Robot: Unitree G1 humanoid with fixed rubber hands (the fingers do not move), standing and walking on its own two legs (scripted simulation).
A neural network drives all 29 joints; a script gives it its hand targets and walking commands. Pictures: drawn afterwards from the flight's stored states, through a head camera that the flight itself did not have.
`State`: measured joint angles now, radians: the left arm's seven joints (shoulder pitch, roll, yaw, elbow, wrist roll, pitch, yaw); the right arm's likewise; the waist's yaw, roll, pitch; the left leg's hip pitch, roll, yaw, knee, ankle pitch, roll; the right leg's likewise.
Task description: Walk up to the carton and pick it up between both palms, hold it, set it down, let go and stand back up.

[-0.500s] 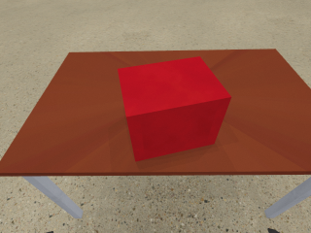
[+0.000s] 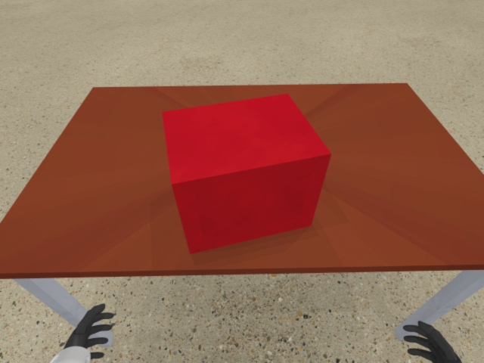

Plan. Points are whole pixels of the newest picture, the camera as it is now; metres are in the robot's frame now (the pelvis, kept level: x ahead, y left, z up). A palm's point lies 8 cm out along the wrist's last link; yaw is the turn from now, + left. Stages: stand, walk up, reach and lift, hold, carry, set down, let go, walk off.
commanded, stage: reach and lift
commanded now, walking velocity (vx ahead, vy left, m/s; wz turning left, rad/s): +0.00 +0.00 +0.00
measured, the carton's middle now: (240, 171) +0.52 +0.02 +0.02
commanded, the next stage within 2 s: none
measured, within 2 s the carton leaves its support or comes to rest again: neither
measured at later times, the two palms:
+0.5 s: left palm (89, 348) +0.17 +0.25 -0.02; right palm (452, 359) +0.16 -0.29 -0.02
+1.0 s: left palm (89, 338) +0.18 +0.24 +0.01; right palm (459, 334) +0.18 -0.29 +0.02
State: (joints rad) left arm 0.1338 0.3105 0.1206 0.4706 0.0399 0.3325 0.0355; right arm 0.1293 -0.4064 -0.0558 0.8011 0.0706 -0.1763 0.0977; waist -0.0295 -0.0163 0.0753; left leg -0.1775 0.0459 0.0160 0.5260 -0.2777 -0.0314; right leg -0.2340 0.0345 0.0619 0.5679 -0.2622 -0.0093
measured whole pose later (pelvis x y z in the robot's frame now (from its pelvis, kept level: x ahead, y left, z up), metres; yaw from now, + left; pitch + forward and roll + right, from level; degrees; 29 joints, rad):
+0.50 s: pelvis -0.01 -0.01 +0.00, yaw +0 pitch -4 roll +1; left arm 0.20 0.21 0.12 0.37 -0.06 0.20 0.11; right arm 0.22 -0.42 -0.06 0.49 0.18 -0.07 0.19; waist -0.03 0.00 0.01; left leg -0.16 0.05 0.02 0.47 -0.25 -0.02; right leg -0.22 0.04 0.06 0.52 -0.23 -0.02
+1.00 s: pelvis +0.01 +0.01 +0.01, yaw +0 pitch -1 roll +1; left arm 0.40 0.18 0.05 0.10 -0.09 -0.02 0.16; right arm 0.30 -0.49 -0.06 0.39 0.39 -0.25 0.26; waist -0.03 -0.02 -0.01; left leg -0.16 0.04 0.02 0.41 -0.23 -0.04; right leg -0.20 0.03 0.06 0.45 -0.22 -0.02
